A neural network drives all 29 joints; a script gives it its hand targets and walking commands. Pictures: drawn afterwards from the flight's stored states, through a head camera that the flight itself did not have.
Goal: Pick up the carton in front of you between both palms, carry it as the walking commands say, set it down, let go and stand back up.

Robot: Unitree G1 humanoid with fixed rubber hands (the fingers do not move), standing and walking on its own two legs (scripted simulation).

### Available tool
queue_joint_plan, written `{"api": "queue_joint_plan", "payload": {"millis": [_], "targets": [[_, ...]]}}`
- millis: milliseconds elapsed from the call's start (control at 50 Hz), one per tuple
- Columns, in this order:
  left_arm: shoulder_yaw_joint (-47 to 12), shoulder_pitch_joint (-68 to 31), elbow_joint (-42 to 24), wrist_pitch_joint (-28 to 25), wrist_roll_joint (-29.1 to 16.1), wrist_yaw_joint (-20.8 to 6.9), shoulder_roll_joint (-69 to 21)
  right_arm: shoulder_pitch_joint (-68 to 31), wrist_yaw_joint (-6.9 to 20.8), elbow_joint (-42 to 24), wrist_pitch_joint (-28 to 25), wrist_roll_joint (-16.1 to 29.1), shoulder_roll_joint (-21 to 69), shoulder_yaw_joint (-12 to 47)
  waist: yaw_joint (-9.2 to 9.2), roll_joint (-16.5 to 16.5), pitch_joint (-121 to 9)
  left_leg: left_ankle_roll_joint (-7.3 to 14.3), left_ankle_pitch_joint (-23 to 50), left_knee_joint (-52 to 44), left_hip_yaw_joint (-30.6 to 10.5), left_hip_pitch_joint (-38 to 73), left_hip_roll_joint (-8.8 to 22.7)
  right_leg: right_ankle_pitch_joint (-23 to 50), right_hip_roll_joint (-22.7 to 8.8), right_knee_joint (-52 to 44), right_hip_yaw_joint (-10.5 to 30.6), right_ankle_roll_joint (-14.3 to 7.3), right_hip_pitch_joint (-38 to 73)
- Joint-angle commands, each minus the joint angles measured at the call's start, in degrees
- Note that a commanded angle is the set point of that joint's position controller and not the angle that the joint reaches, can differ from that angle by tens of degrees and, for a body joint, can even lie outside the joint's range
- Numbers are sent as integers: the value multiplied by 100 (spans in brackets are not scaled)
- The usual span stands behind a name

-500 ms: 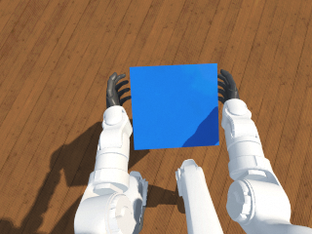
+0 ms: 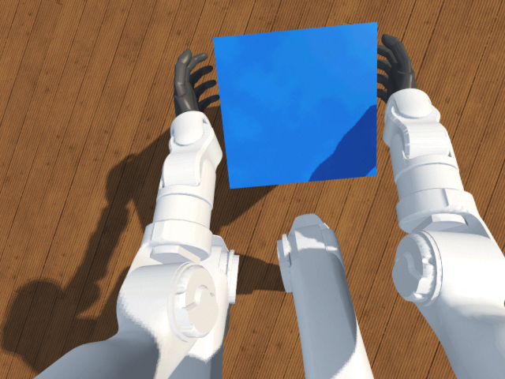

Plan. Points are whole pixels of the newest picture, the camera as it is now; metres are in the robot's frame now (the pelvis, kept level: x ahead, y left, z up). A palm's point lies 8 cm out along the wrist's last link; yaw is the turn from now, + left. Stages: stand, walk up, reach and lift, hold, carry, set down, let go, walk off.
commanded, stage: set down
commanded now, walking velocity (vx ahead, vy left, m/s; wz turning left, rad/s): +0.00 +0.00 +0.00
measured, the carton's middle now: (287, 110) +0.49 -0.13 -0.23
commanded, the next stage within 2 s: none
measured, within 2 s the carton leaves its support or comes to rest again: rests again in 1.08 s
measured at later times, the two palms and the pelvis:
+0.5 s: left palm (206, 117) +0.51 +0.01 -0.20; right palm (386, 98) +0.47 -0.29 -0.21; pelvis -0.01 +0.00 -0.06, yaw +2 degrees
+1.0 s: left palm (201, 114) +0.52 +0.02 -0.22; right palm (377, 94) +0.48 -0.28 -0.23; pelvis -0.01 +0.01 -0.06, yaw +3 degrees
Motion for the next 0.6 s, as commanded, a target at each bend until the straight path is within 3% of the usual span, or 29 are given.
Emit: {"api": "queue_joint_plan", "payload": {"millis": [0,200,320,580], "targets": [[-2671,-3339,475,123,-402,-1334,-4330,-3191,1450,-505,-376,639,4364,1903,-481,-859,-5942,223,757,-727,776,968,-339,1088,88,-719,-868,-80,5112],[-2826,-4061,452,79,-790,-1228,-4011,-3965,1607,-496,-459,989,3696,1894,-798,-642,-5850,242,860,-71,769,1168,-347,1390,-73,-66,-914,-123,4459],[-3214,-4179,404,25,-962,-1231,-4157,-3862,1668,-395,-535,1229,3565,1922,-911,-134,-5710,196,1320,160,812,1194,-345,2153,-98,228,-846,-223,4595],[-2354,-4137,1300,61,-596,-1427,-3603,-3750,1824,609,-499,777,3129,1290,-895,50,-4035,243,600,143,768,593,-325,962,-182,193,-832,-372,3332]]}}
